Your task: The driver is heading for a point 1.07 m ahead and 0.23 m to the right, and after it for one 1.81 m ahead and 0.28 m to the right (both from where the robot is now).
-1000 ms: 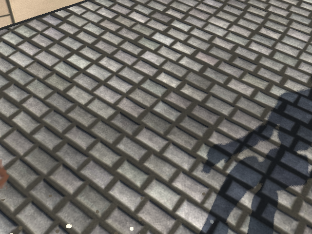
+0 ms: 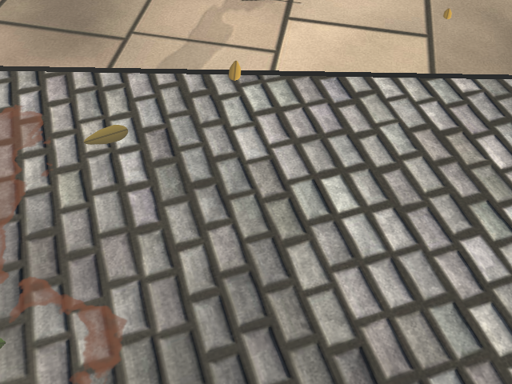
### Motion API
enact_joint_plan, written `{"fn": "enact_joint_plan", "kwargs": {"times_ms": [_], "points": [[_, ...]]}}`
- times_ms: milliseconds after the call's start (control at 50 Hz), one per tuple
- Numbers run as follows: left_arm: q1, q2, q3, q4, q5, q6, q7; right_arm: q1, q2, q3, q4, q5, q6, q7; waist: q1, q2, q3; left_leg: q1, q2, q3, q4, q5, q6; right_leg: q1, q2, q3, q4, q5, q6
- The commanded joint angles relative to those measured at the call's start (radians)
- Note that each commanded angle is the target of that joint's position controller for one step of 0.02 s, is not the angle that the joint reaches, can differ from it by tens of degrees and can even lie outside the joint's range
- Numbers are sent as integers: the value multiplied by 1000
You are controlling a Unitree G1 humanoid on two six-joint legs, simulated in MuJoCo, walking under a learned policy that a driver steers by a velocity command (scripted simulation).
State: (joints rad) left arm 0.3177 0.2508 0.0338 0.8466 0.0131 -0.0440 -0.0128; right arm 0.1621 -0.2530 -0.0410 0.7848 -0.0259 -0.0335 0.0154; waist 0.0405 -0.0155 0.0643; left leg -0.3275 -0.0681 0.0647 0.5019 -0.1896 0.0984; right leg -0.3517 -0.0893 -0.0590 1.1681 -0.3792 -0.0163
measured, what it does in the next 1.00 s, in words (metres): walks ahead: right foot, then left foot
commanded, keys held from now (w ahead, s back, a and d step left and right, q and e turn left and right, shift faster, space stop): w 0.90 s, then w+e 0.10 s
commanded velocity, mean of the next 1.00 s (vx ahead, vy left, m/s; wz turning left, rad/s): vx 0.50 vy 0.00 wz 0.04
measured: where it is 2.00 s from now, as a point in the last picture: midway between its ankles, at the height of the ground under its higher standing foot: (304, 184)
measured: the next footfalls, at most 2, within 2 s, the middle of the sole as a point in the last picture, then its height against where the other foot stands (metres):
right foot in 0.44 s outside the picture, level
left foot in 0.96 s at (239, 290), level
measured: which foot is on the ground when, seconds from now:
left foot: down 0.00-0.46, up 0.48-0.94, down 0.96-1.00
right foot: up 0.00-0.42, down 0.44-0.98, up 1.00-1.00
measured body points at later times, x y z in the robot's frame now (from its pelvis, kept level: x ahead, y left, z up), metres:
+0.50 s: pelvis +0.28 -0.04 -0.01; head +0.31 -0.04 +0.44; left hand +0.45 +0.21 -0.11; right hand +0.25 -0.30 -0.16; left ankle +0.08 +0.06 -0.67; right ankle +0.37 -0.11 -0.73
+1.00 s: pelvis +0.56 +0.00 -0.01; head +0.59 +0.01 +0.44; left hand +0.51 +0.25 -0.16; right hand +0.75 -0.23 -0.11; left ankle +0.66 +0.08 -0.73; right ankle +0.39 -0.11 -0.70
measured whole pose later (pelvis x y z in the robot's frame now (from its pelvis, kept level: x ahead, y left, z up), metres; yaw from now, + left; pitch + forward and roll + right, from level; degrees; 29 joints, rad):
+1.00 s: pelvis +0.56 +0.00 -0.01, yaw -1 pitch +1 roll -1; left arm 0.42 0.22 0.03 1.01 0.00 -0.06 0.00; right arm 0.04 -0.22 -0.02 0.84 -0.05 -0.08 0.01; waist 0.06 -0.01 0.06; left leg -0.44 0.01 0.09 0.55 -0.12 0.08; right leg -0.05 0.02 -0.04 0.68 -0.44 -0.05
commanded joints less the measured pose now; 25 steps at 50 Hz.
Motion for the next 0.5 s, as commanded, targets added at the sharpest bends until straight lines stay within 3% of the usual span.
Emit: {"fn": "enact_joint_plan", "kwargs": {"times_ms": [20, 80, 180, 320, 380, 400, 420, 440, 460, 480, 500], "points": [[66, 96, 21, -38, 20, 11, -9, 101, -97, -23, -1, 15, -26, -11, -14, 71, -107, 234, 264, -270, -274, 362, 126, -164, -44, 61, -39, 63, 2], [20, 77, 23, -45, 24, 29, -23, 141, -121, -29, 32, 23, -45, -7, -10, 62, -65, 205, 241, -230, -348, 307, 136, -207, -43, 43, -105, 139, 20], [-159, 73, 23, -93, 20, 27, -23, 222, -119, -27, 79, 23, -49, -7, -56, 56, 7, 271, 231, -197, -393, 281, 123, -344, -47, 38, -292, 306, 36], [-341, 62, 9, -158, 16, 12, -25, 327, -123, -19, 149, 8, -50, -21, -106, 69, 47, 423, 257, -155, -349, 463, 102, -333, 15, -9, -528, 353, -16], [-289, 75, 13, -151, 14, 1, -18, 295, -148, -21, 163, 3, -50, -31, -59, 83, 24, 459, 271, -131, -250, 738, 77, -200, 70, -33, -597, 251, -69], [-208, 90, 21, -126, 14, -3, -9, 280, -161, -24, 166, -1, -50, -33, -23, 95, -21, 462, 266, -121, -157, 888, 63, -93, 107, -44, -609, 210, -88], [-63, 109, 32, -77, 16, -11, 1, 264, -169, -25, 169, -1, -46, -32, 43, 78, -100, 442, 238, -96, 18, 941, 47, 73, 138, -56, -664, 218, -110], [116, 151, 48, -27, 33, -21, 14, 255, -156, -19, 159, 7, -48, -31, 116, 44, -206, 285, 200, -71, 255, 745, 30, 341, 53, 32, -687, 236, -149], [226, 284, 83, -13, 56, -23, 22, 355, -55, 4, 126, 43, -52, -21, 89, -166, -358, -55, 45, -8, 665, 209, -19, 656, -261, 486, -720, 149, -272], [181, 256, 78, -6, 18, -11, 8, 356, -103, -12, 142, 22, -54, -19, 64, -172, -384, -217, -49, -127, 829, -318, -9, 651, -331, 788, -879, 166, -320], [55, 208, 67, -21, -3, -8, 4, 275, -119, -19, 124, 8, -49, -19, 14, -79, -196, -286, 34, -165, 856, -241, -1, 492, -293, 620, -889, 74, -292]]}}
